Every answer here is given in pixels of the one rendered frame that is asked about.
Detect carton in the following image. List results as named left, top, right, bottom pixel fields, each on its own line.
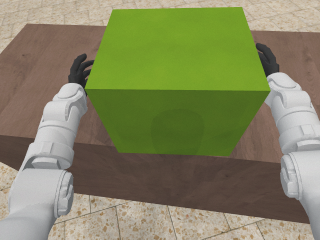
left=84, top=7, right=271, bottom=157

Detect right robot forearm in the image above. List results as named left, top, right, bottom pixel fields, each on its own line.
left=264, top=72, right=320, bottom=155

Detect robot left upper arm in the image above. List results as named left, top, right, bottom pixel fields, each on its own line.
left=0, top=168, right=74, bottom=240

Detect left robot forearm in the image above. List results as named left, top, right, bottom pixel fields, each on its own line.
left=8, top=83, right=88, bottom=213

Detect pedestal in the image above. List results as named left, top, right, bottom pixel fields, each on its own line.
left=0, top=23, right=320, bottom=224

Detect robot right upper arm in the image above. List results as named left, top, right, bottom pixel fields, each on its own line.
left=280, top=150, right=320, bottom=240

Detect right robot hand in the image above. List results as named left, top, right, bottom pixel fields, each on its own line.
left=256, top=43, right=280, bottom=78

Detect left robot hand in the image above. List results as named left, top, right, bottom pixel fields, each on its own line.
left=68, top=53, right=95, bottom=97

